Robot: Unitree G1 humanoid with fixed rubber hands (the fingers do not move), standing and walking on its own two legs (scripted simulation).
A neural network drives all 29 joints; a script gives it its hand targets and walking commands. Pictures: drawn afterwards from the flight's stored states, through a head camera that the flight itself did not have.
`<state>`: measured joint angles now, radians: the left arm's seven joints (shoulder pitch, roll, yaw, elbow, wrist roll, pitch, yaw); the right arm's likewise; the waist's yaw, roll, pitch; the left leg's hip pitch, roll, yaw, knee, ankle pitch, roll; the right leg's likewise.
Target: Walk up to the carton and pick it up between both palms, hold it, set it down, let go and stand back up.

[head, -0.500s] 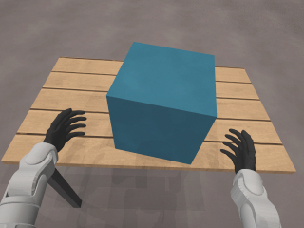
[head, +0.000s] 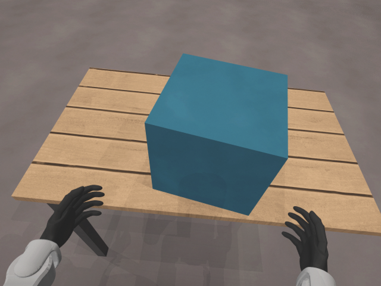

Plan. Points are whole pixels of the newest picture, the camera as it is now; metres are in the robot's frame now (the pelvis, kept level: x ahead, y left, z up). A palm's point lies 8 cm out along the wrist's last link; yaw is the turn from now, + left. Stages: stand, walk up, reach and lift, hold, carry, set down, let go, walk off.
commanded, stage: set down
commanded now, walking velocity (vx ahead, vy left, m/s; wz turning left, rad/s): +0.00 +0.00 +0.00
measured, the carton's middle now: (216, 135) +0.43 -0.01 +0.05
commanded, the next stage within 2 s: let go in 1.36 s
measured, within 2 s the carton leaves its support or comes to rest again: neither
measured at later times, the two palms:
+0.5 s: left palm (75, 243) +0.17 +0.25 -0.01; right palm (313, 269) +0.17 -0.21 -0.01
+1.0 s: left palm (88, 258) +0.16 +0.23 -0.05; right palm (313, 283) +0.16 -0.22 -0.05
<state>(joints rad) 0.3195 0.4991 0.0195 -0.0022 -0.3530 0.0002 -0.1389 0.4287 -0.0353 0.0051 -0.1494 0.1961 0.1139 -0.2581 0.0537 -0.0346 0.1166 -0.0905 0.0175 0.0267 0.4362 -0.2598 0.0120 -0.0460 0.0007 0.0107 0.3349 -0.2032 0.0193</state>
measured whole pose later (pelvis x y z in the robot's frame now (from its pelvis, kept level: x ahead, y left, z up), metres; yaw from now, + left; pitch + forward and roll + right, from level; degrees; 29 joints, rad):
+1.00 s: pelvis +0.00 -0.02 +0.00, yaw +0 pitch -6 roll +0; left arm 0.24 0.31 -0.01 0.40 -0.14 0.06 -0.05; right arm 0.27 -0.09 -0.02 0.47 0.04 -0.10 -0.08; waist 0.03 -0.02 0.09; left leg -0.06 0.03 0.03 0.38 -0.23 -0.01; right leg -0.05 0.01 0.01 0.36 -0.21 0.00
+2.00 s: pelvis +0.00 -0.02 +0.00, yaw +0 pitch -3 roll +0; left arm 0.26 0.22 0.02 0.64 0.02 -0.01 0.00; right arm 0.23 -0.22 -0.02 0.77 -0.01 -0.06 0.01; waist 0.01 -0.01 0.00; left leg -0.15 0.03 0.03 0.47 -0.27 -0.01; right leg -0.15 0.01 0.01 0.45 -0.26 0.00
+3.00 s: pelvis -0.05 -0.02 -0.01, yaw +1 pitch -2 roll +0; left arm 0.44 0.23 0.00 0.93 0.01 -0.01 0.02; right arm 0.42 -0.23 0.00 0.98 -0.01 0.00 -0.01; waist 0.00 -0.01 -0.01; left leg -0.26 0.01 0.01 0.49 -0.20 -0.01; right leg -0.26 0.00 -0.01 0.50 -0.21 0.00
